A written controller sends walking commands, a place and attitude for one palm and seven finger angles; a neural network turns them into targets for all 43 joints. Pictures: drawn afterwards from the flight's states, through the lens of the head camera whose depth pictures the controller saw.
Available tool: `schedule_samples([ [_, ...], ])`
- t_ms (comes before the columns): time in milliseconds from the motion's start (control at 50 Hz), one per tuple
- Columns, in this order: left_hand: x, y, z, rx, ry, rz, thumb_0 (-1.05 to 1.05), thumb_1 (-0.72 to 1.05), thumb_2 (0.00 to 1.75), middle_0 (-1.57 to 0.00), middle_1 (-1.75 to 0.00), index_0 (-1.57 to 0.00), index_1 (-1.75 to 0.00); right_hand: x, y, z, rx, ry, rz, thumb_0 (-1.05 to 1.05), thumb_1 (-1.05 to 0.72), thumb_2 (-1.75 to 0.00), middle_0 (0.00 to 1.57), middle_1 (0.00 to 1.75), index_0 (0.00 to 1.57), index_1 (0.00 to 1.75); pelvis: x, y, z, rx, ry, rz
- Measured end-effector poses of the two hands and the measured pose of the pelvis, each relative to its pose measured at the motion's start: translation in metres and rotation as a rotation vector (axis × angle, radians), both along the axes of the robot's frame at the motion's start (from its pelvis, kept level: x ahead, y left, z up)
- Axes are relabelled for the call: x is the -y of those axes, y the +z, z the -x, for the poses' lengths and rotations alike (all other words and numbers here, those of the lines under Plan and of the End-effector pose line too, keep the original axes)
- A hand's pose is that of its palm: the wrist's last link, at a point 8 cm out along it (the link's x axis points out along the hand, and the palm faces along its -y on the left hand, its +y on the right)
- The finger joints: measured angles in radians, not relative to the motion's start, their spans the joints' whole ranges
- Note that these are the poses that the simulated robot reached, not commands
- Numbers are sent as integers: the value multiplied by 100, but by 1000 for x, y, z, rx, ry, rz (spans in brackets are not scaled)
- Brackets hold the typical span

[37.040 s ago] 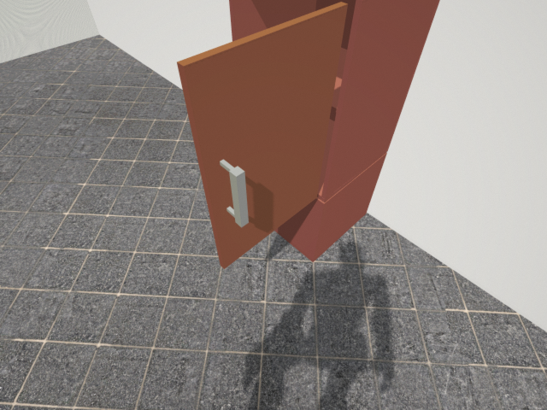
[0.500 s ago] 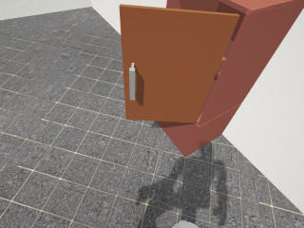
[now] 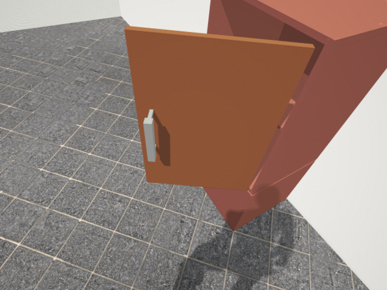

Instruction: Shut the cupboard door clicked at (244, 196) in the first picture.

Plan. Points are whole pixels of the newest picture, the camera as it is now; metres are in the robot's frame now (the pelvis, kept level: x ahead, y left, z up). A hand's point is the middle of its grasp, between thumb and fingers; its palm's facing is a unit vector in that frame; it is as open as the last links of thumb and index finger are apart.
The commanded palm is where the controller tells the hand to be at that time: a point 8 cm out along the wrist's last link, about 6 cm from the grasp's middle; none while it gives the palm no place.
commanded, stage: come to a stop and stand still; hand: left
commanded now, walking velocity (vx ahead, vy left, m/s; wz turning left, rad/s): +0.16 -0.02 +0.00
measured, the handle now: (151, 136) +0.52 +0.15 -0.03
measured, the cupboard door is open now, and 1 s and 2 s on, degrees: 56 56 56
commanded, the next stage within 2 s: look again from close up in 1.52 s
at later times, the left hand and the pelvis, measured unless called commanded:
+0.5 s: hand out of the picture +0.13 +0.17 -0.16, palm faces +0.04 -0.97 -0.25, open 7.4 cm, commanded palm none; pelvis +0.06 -0.02 +0.01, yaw +1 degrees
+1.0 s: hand out of the picture +0.09 +0.23 -0.15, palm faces -0.01 -0.96 -0.29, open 7.4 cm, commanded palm none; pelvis +0.02 +0.03 +0.00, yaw -2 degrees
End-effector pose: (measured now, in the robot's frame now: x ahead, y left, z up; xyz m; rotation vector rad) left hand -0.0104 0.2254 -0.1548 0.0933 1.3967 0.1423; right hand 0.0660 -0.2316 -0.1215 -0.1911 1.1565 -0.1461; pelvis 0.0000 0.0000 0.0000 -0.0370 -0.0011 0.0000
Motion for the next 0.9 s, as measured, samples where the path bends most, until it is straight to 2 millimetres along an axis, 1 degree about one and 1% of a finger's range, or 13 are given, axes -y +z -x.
schedule_samples([
  [40, 2, -2, -8, -31, -7, 7, 1, 92, 90, -20, -30, -20, -30, -4, 1, -17, 18, 7, 2, 0, -91, -90, 20, 30, 20, 30, 0, 0, -12, 1, -9, -14],
  [100, 6, 5, -31, -26, -15, 9, 1, 92, 90, -20, -30, -19, -30, -3, 5, -26, 5, -12, 8, -1, -92, -90, 20, 30, 20, 30, 3, 6, -28, -1, -9, -21],
  [180, 13, 15, -70, 28, -11, -15, 1, 92, 90, -20, -30, -19, -30, 10, 3, -31, -71, -11, 20, -1, -94, -90, 20, 30, 20, 30, 10, 12, -45, 4, 1, -24],
  [240, 14, 15, -92, 68, -20, -52, 2, 93, 90, -20, -30, -20, -30, 22, -6, -34, -122, -28, 4, -1, -93, -90, 20, 30, 20, 30, 23, 7, -57, 11, 2, -49],
  [300, 17, 17, -109, 77, -32, -84, 1, 92, 90, -20, -30, -20, -30, 35, -16, -39, -153, -51, -14, -1, -92, -90, 20, 30, 20, 30, 33, 2, -65, 4, 3, -51],
  [380, 18, 24, -124, 98, -37, -106, 1, 92, 90, -20, -30, -20, -30, 46, -17, -46, -175, -57, -5, 0, -91, -90, 20, 30, 20, 30, 34, 4, -66, -6, 13, -51],
  [440, 15, 29, -128, 110, -32, -109, 1, 91, 90, -20, -30, -20, -30, 48, -12, -54, -174, -43, 12, 0, -91, -90, 20, 30, 20, 30, 29, 8, -63, -11, 16, -56],
  [500, 6, 28, -127, 118, -28, -106, 1, 91, 90, -20, -30, -20, -30, 44, -5, -62, -151, -23, 25, 0, -91, -90, 20, 30, 20, 30, 22, 10, -59, -18, 19, -56],
  [540, -2, 25, -126, 123, -24, -100, 1, 91, 90, -20, -30, -20, -30, 37, -1, -66, -124, -11, 35, 0, -91, -90, 20, 30, 20, 30, 15, 9, -57, -20, 21, -52],
  [600, -19, 14, -123, 135, -33, -94, 1, 90, 90, -20, -30, -20, -30, 26, 0, -70, -62, 15, 54, 0, -91, -90, 20, 30, 20, 30, 3, 0, -53, -4, 30, -34],
  [700, -39, 23, -119, 164, -63, -133, 1, 91, 90, -20, -30, -20, -30, 5, 4, -70, 64, -6, 36, 0, -90, -90, 20, 30, 20, 30, -11, -2, -50, 20, -3, -41],
  [800, -48, 30, -111, 215, -87, -164, 1, 91, 90, -20, -30, -20, -30, -14, -11, -62, 112, -27, -27, 0, -90, -90, 20, 30, 20, 30, -18, -8, -40, 31, -21, -54],
  [900, -49, 37, -100, 225, -104, -157, 1, 91, 90, -20, -30, -20, -30, -32, -17, -31, 76, -45, -73, 0, -90, -90, 20, 30, 20, 30, -26, -4, -28, 40, -18, -56],
])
